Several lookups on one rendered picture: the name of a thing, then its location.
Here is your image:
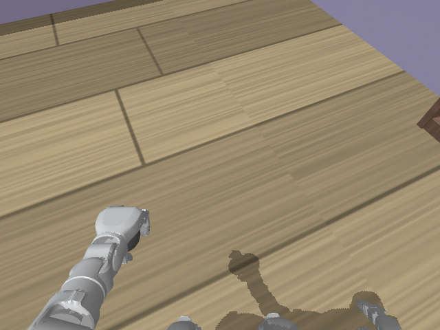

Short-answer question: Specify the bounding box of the bookshelf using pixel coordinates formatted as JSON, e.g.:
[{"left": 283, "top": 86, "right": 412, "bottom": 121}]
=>
[{"left": 417, "top": 98, "right": 440, "bottom": 143}]

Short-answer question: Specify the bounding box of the right robot hand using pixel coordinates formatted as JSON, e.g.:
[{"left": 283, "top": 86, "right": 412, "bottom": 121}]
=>
[{"left": 356, "top": 300, "right": 402, "bottom": 330}]

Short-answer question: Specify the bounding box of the left robot arm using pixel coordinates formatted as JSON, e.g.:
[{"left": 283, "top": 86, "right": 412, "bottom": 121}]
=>
[{"left": 27, "top": 232, "right": 127, "bottom": 330}]

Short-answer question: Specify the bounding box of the left robot hand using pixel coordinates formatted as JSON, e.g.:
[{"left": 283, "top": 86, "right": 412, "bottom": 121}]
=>
[{"left": 95, "top": 205, "right": 150, "bottom": 264}]

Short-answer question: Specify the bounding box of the ball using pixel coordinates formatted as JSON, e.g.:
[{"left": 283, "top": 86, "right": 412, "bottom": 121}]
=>
[{"left": 127, "top": 230, "right": 140, "bottom": 252}]

